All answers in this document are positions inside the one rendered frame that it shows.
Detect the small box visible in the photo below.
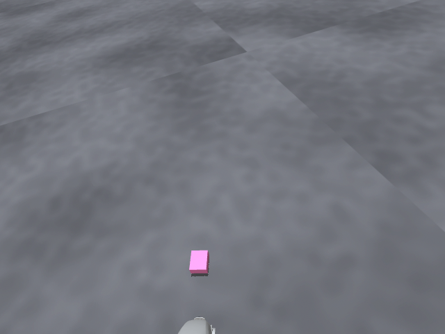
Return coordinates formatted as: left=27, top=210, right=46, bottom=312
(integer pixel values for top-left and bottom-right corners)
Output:
left=189, top=250, right=209, bottom=273

